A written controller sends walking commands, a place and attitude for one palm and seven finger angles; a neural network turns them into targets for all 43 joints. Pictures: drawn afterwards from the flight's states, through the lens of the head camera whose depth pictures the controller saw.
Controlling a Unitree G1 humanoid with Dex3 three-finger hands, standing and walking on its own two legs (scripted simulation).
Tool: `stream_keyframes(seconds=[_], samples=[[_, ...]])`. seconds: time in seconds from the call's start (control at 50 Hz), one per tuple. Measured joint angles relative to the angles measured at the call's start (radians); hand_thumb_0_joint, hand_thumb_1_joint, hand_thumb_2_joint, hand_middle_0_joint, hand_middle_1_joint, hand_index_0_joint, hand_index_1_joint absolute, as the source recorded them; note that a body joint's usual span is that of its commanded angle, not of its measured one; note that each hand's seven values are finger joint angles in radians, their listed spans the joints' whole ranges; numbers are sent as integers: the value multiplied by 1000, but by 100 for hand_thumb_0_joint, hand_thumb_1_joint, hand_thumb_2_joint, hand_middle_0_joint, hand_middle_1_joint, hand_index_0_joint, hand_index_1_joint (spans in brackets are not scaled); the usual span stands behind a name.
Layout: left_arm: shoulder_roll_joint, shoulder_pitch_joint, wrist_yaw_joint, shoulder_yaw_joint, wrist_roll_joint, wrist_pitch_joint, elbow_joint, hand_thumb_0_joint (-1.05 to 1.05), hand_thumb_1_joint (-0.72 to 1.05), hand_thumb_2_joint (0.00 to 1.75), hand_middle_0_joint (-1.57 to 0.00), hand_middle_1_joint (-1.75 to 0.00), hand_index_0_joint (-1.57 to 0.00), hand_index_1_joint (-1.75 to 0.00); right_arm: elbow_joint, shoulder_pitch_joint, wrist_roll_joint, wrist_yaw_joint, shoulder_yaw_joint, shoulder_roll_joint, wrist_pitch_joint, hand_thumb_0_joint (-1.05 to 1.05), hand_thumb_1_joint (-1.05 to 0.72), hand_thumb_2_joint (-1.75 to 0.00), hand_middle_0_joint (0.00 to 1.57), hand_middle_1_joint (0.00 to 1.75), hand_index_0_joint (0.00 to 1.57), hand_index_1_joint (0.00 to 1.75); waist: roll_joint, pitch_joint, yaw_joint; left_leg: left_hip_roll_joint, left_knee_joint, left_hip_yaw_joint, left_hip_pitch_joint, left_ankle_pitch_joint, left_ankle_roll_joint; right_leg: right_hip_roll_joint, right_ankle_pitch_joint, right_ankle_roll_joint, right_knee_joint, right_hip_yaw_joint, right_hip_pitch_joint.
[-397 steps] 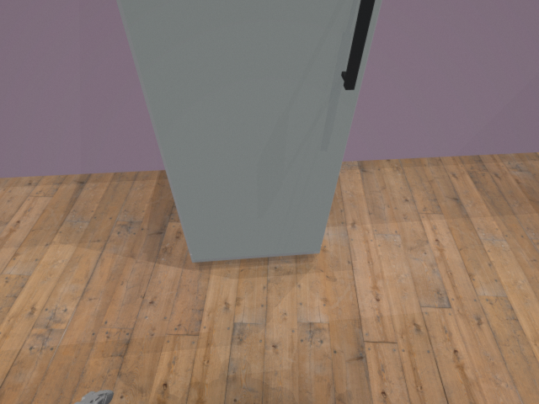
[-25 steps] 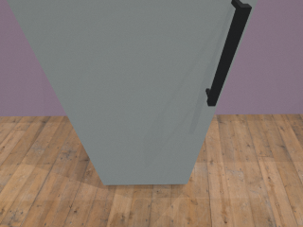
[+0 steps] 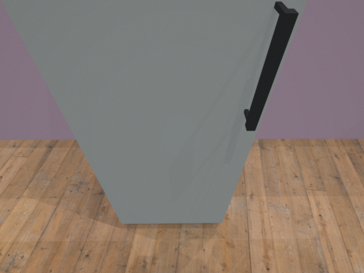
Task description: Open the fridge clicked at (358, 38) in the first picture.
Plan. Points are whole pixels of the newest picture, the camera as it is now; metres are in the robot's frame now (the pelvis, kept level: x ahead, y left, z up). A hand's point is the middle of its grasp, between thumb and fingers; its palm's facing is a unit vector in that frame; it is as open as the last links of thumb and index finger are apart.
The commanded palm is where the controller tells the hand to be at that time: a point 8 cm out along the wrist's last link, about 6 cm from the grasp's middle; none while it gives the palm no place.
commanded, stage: look again from close up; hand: right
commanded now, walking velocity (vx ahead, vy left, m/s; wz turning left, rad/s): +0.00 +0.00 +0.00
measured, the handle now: (262, 76) +0.46 -0.14 +0.22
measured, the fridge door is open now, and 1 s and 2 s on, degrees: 0 0 0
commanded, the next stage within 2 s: raise the hand to about handle height in 0.42 s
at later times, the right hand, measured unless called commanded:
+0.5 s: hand out of the picture +0.01 -0.19 -0.18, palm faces +0.01 +0.98 -0.21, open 7.4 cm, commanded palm none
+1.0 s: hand out of the picture +0.13 -0.21 +0.01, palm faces +0.11 +0.99 -0.05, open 8.9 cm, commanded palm +0.13 -0.26 +0.03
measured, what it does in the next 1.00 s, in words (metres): stands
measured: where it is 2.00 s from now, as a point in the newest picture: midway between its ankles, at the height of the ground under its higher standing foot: outside the picture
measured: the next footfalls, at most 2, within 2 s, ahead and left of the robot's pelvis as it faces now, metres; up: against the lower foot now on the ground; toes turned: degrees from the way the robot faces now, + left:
none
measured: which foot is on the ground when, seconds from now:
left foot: down 0.00-1.00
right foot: down 0.00-1.00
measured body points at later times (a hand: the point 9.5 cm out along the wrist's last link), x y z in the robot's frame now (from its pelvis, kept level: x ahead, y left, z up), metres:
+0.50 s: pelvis +0.00 +0.00 +0.00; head +0.01 -0.01 +0.45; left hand +0.03 +0.24 -0.15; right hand +0.01 -0.24 -0.16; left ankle -0.04 +0.11 -0.74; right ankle +0.01 -0.11 -0.74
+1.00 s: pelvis -0.04 +0.02 -0.05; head -0.03 +0.01 +0.40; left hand +0.18 +0.27 -0.08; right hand +0.12 -0.26 +0.01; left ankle -0.04 +0.12 -0.74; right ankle +0.01 -0.11 -0.74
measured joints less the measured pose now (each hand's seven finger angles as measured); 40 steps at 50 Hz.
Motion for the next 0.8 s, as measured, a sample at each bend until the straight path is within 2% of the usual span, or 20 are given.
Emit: stream_keyframes(seconds=[0.54,0.56,0.58,0.6,0.64,0.7,0.76,0.8], samples=[[-21,8,0,0,-4,1,7,1,91,90,-20,-30,-20,-30,23,37,-1,-11,10,33,-5,1,-91,-90,20,30,20,30,-2,3,-4,-7,-21,6,1,15,-1,-6,4,0,6,6,-14],[-18,26,4,-1,-18,-6,-44,1,91,90,-20,-30,-20,-30,-137,88,43,-11,-9,40,54,1,-91,-90,20,30,20,30,-7,13,0,-8,-8,8,-5,12,-1,-8,-4,-1,25,8,-23],[-16,52,21,-5,-33,-41,-102,1,91,90,-20,-30,-20,-30,-352,145,77,-15,-31,43,93,2,-91,-90,20,30,20,30,-5,27,-7,-3,15,7,-12,4,-1,-4,-8,-2,34,7,-23],[-16,78,36,-4,-39,-88,-153,1,91,90,-20,-30,-20,-30,-537,192,100,-29,-36,42,74,2,-90,-89,20,30,20,30,-2,27,-16,5,46,4,-29,-10,1,2,-9,-2,39,4,-27],[-12,102,50,2,-51,-164,-229,1,91,90,-20,-30,-20,-30,-798,231,145,-44,-51,44,8,2,-89,-89,20,31,20,31,-6,7,-7,20,98,11,-61,-37,0,15,-13,-4,63,11,-53],[2,78,46,18,-41,-214,-321,1,90,90,-20,-30,-20,-30,-964,177,187,6,-99,50,-145,2,-86,-87,20,33,20,33,-32,-43,23,23,168,26,-135,-63,0,13,-34,-4,143,28,-139],[4,16,19,33,-30,-222,-396,1,90,90,-21,-30,-20,-30,-967,116,233,146,-154,38,-353,1,-81,-85,20,37,20,36,-31,-102,35,14,291,11,-274,-101,10,-7,-74,4,258,18,-268],[9,-22,-1,44,-35,-219,-453,1,90,90,-21,-30,-20,-30,-941,104,257,275,-176,20,-450,1,-77,-84,20,39,21,39,-24,-114,37,6,372,4,-348,-130,16,-20,-103,7,338,14,-339]])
